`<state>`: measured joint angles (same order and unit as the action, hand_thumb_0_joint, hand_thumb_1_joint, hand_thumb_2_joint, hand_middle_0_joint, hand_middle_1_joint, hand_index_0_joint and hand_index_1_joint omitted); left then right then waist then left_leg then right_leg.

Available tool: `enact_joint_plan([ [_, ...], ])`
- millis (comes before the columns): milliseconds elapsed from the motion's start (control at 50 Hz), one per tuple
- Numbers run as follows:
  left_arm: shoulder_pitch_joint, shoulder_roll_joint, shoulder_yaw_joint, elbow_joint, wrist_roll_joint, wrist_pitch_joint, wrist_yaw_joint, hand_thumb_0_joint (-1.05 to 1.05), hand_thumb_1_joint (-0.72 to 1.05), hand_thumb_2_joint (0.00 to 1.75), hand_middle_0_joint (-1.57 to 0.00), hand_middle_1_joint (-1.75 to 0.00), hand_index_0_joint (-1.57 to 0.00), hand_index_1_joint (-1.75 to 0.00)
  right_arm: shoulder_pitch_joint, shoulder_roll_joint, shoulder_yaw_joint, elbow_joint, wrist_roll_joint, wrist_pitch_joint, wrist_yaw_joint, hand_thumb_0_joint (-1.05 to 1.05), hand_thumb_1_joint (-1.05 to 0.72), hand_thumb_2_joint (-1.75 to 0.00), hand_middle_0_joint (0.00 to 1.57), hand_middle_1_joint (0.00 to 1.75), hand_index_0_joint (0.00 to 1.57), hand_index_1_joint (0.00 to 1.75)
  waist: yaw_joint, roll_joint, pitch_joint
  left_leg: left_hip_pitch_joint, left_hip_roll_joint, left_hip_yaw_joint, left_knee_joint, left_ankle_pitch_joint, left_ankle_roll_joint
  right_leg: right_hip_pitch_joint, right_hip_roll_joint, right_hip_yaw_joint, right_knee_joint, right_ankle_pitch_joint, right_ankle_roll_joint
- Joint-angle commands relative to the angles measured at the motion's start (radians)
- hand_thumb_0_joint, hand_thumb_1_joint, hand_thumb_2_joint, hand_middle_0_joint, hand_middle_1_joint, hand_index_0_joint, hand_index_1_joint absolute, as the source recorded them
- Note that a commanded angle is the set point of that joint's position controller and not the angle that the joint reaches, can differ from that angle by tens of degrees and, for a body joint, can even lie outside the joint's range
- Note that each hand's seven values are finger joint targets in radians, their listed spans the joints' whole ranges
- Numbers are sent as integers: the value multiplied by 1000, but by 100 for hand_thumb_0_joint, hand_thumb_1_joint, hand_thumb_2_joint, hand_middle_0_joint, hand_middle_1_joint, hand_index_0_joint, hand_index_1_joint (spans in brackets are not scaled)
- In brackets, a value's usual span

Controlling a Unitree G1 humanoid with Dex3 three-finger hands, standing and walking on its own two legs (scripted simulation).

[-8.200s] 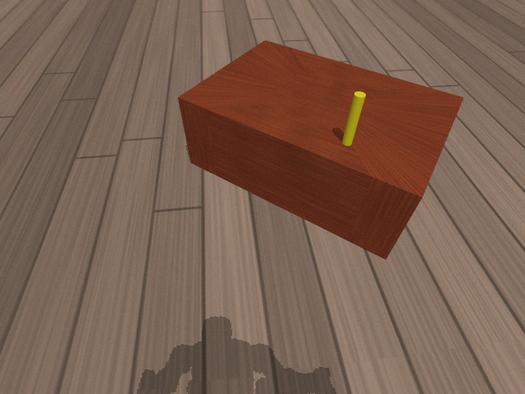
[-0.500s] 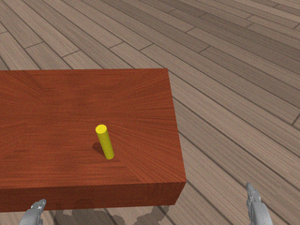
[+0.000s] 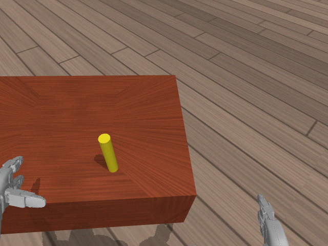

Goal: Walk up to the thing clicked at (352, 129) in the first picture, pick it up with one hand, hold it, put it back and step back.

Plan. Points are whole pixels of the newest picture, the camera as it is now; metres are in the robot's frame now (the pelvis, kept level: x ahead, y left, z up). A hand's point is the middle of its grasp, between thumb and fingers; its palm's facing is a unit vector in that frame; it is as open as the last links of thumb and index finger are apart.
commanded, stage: go down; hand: left
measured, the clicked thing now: (109, 154) +0.49 +0.18 -0.21
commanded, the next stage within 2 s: approach in 1.28 s
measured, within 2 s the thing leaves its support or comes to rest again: neither
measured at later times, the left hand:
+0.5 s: hand (19, 155) +0.35 +0.34 +0.02, palm faces +0.16 -0.98 -0.12, open 17.2 cm
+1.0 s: hand (16, 140) +0.38 +0.36 +0.04, palm faces +0.15 -0.98 -0.09, open 17.2 cm
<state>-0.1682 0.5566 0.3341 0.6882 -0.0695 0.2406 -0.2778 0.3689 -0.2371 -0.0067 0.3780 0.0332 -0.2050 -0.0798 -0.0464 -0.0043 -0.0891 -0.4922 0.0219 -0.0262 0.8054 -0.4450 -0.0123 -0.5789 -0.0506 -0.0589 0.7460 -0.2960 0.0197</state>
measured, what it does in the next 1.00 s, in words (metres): stands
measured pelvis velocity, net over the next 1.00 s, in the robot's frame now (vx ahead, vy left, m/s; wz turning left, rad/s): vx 0.00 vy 0.00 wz -0.01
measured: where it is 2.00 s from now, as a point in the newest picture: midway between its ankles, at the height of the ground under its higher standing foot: outside the picture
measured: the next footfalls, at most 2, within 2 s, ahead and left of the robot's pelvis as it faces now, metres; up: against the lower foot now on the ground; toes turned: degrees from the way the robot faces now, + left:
none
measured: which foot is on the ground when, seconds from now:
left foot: down 0.00-1.00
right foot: down 0.00-1.00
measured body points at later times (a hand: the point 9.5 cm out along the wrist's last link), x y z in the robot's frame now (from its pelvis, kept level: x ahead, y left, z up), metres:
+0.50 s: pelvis +0.00 +0.00 +0.00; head +0.06 +0.02 +0.44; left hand +0.34 +0.40 +0.03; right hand +0.15 -0.26 -0.05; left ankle -0.02 +0.13 -0.71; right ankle +0.04 -0.14 -0.71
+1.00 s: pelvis +0.00 +0.00 -0.01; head +0.08 +0.03 +0.43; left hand +0.37 +0.41 +0.05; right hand +0.15 -0.26 -0.05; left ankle -0.02 +0.13 -0.71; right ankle +0.04 -0.14 -0.71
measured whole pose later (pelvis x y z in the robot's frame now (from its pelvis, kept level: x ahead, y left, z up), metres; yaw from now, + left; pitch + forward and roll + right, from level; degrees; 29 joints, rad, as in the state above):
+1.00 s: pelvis +0.00 +0.00 -0.01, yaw -1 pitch +15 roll -2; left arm -0.52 0.78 0.54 1.09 -0.10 -0.10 -0.50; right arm 0.33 -0.27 0.02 0.35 0.02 -0.17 -0.08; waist -0.10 -0.03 -0.12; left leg -0.67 0.03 -0.03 0.89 -0.47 -0.01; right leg -0.75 -0.04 -0.06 0.80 -0.31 0.02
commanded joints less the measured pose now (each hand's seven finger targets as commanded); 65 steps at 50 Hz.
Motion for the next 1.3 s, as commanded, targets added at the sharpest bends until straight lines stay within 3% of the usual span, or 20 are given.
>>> enact_joint_plan([
  [0,-295,317,111,-60,-23,-138,-49,0,-56,3,-6,-3,-7,-3,-86,-152,-68,-155,6,-70,3,0,56,-4,5,5,5,5,28,99,-185,-28,-20,0,-150,253,9,159,39,3,-67,119,-37],
  [60,-344,387,154,3,-23,-201,-59,0,-53,4,-6,-3,-6,-3,-73,-188,-101,-158,4,-72,4,0,57,-4,5,5,5,5,27,72,-252,-21,-19,1,-138,278,10,189,39,11,-62,140,-36],
  [160,-451,433,174,45,-27,-289,-85,0,-49,6,-5,-4,-6,-3,-81,-179,-83,-146,3,-64,1,0,58,-4,5,5,5,5,7,125,-269,-8,-20,4,-134,272,9,158,38,19,-55,141,-41],
  [180,-433,452,191,72,-27,-299,-91,0,-47,6,-5,-3,-6,-3,-53,-164,-64,-107,0,-55,1,0,58,-4,5,5,5,5,27,142,-265,-21,-19,1,-137,283,4,159,38,16,-50,141,-44],
  [200,-469,447,186,79,-33,-310,-101,0,-47,6,-5,-3,-6,-3,-58,-175,-80,-118,1,-50,-1,0,58,-4,5,5,5,5,6,143,-288,1,-18,3,-127,303,3,154,37,18,-51,159,-44],
  [320,-519,471,189,158,-43,-350,-142,0,-46,6,-5,-2,-5,-2,-64,-177,-64,-102,-2,-43,-8,0,57,-4,5,5,5,5,-16,129,-267,-23,-26,10,-114,290,13,135,32,24,-57,165,-40],
  [400,-546,502,212,172,-51,-373,-166,0,-46,5,-5,-2,-6,-1,-54,-172,-49,-99,-5,-34,-9,0,57,-4,5,5,5,5,-16,151,-306,3,-19,3,-98,366,3,117,34,17,-38,210,-47],
  [420,-562,492,202,177,-52,-377,-173,0,-47,5,-5,-2,-6,-2,-44,-161,-36,-98,-5,-34,-7,0,57,-4,5,5,5,5,-20,154,-298,8,-18,3,-95,376,2,103,36,16,-38,213,-48],
  [460,-568,541,228,177,-53,-384,-177,0,-48,4,-6,-1,-6,-1,-63,-203,-69,-135,-7,-36,-12,0,56,-4,5,5,5,5,-29,138,-343,6,-21,5,-82,389,6,127,33,19,-31,237,-45],
  [500,-581,538,232,190,-55,-389,-188,0,-48,4,-5,-1,-6,-1,-52,-169,-33,-134,-8,-31,-7,0,56,-4,5,5,5,5,-22,139,-354,-5,-20,2,-75,405,6,125,31,19,-25,247,-46],
  [540,-584,528,223,219,-59,-394,-195,0,-50,4,-6,-3,-6,-2,-25,-186,-61,-94,-8,-27,-9,0,56,-4,5,5,5,5,-34,154,-305,-14,-19,3,-73,373,3,79,33,17,-22,214,-48],
  [560,-589,553,238,213,-57,-397,-197,0,-50,5,-6,-2,-6,-2,-52,-206,-69,-150,-11,-28,-10,0,56,-5,5,5,5,5,-35,120,-371,-3,-20,3,-62,391,7,108,31,19,-21,237,-43],
  [600,-607,576,252,202,-53,-404,-202,0,-48,5,-5,-1,-6,-1,-41,-166,-36,-112,-10,-23,-4,0,56,-5,5,5,5,5,-12,166,-351,-30,-22,5,-55,411,3,103,27,22,-11,249,-47],
  [640,-605,568,244,222,-56,-404,-209,0,-50,4,-6,-2,-6,-2,-61,-195,-63,-146,-10,-22,-6,0,55,-5,5,5,5,5,-25,144,-346,-33,-21,3,-54,393,5,96,30,18,-11,235,-47],
  [800,-629,574,247,226,-63,-407,-225,0,-48,5,-5,-2,-5,-2,-40,-176,-36,-163,-8,-16,-4,0,56,-5,5,5,5,5,-26,177,-370,-28,-20,2,-38,393,1,70,32,17,1,221,-48],
  [840,-652,634,280,181,-61,-411,-216,0,-47,6,-5,-2,-5,-2,-55,-207,-61,-179,-8,-18,-9,0,56,-5,5,5,5,5,-20,177,-378,-34,-22,3,-42,377,3,85,31,21,-3,216,-48],
  [920,-656,583,256,202,-65,-407,-224,0,-50,5,-6,-3,-6,-3,-41,-195,-56,-180,-7,-18,-9,0,55,-5,5,5,5,5,-30,180,-381,-14,-14,-5,-36,409,-3,52,37,14,7,217,-51],
  [980,-660,621,277,203,-65,-407,-224,0,-50,6,-5,-3,-6,-3,-32,-200,-57,-175,-8,-19,-8,0,55,-5,5,5,5,5,-24,169,-359,-41,-15,-4,-37,389,-1,61,37,14,7,210,-50],
  [1060,-651,593,261,235,-68,-409,-236,0,-48,6,-5,-3,-5,-3,-39,-200,-60,-177,-10,-19,-4,0,55,-5,5,5,5,5,-30,176,-361,-40,-11,-7,-30,404,-5,46,38,11,17,211,-52],
  [1280,-690,622,281,233,-81,-410,-256,0,-46,7,-5,-3,-4,-3,-9,-205,-55,-193,-11,-19,1,0,56,-5,5,5,5,5,-37,195,-399,-10,-8,-9,-9,477,-5,44,40,11,25,252,-51],
])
